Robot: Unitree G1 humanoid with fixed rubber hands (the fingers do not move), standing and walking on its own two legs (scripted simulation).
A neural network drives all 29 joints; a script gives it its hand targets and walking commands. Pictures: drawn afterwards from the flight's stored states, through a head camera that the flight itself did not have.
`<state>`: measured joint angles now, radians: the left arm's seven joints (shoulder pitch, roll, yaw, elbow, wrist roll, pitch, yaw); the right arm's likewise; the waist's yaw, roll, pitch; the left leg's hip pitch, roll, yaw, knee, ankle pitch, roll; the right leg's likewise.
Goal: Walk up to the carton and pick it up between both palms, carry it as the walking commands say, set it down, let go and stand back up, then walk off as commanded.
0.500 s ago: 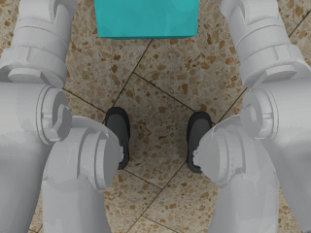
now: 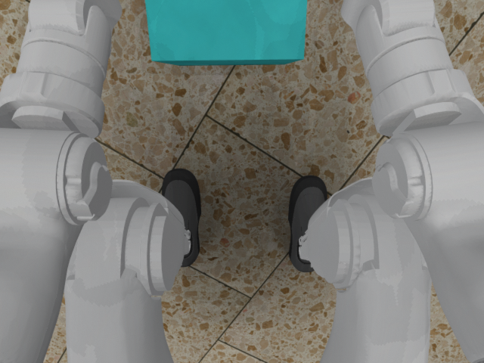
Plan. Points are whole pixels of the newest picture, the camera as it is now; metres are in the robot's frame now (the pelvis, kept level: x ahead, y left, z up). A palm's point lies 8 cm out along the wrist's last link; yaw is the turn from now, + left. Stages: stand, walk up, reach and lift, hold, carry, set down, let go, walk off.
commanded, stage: reach and lift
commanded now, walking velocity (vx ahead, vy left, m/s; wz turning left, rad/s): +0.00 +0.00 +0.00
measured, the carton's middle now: out of the picture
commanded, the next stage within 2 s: none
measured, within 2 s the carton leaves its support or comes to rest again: leaves its support in 0.04 s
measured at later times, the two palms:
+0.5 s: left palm out of the picture +0.56 +0.17 -0.13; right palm out of the picture +0.56 -0.10 -0.14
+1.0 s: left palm out of the picture +0.55 +0.15 -0.06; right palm out of the picture +0.54 -0.10 -0.08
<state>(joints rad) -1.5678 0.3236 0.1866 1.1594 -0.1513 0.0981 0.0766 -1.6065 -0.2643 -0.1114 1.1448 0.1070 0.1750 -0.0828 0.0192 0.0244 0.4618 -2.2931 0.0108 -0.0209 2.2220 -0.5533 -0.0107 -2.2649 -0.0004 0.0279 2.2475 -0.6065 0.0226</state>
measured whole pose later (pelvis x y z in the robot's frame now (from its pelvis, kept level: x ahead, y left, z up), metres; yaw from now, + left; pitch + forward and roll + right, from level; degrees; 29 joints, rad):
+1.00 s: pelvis -0.03 +0.00 +0.04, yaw +0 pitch +26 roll -1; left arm -1.59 0.21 0.19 0.98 -0.07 0.27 0.33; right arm -1.53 -0.18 -0.19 0.90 0.05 0.37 -0.36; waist 0.04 0.02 0.52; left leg -2.05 -0.02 -0.05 2.11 -0.51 -0.03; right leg -2.02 0.02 0.02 2.14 -0.56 0.04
